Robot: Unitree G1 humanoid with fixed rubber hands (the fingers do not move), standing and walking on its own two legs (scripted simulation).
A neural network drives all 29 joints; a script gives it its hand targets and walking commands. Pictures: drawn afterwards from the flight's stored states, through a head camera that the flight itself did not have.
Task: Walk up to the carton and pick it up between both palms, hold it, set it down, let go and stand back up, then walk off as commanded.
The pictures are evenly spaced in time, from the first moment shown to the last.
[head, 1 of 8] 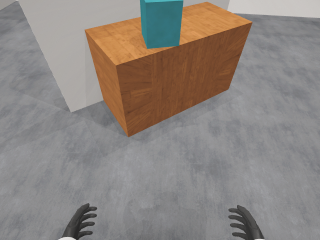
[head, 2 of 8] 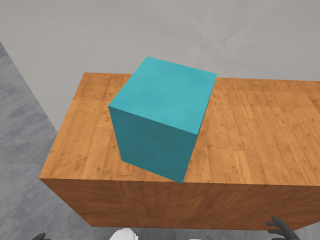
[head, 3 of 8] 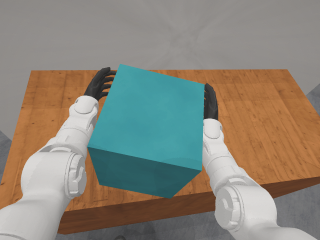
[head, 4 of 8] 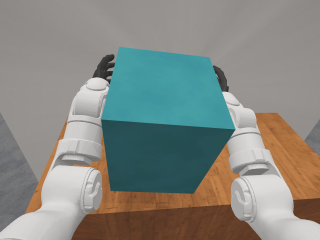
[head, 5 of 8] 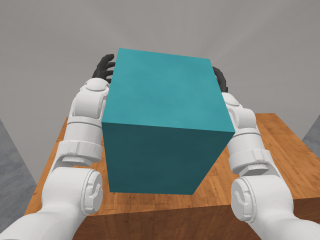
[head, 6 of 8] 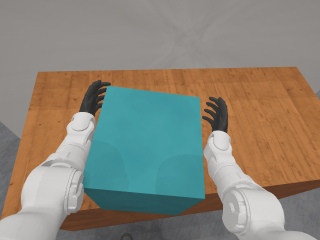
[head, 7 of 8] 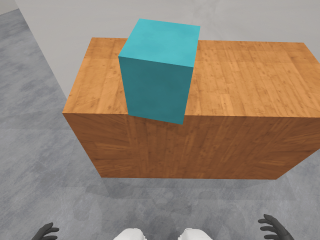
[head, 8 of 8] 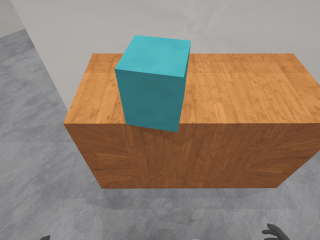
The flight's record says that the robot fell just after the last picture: no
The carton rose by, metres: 0.20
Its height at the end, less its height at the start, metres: +0.00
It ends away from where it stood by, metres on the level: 0.05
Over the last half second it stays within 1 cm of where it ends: yes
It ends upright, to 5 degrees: yes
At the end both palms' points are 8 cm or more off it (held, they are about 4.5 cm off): yes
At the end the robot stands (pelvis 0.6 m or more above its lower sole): yes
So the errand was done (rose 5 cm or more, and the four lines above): yes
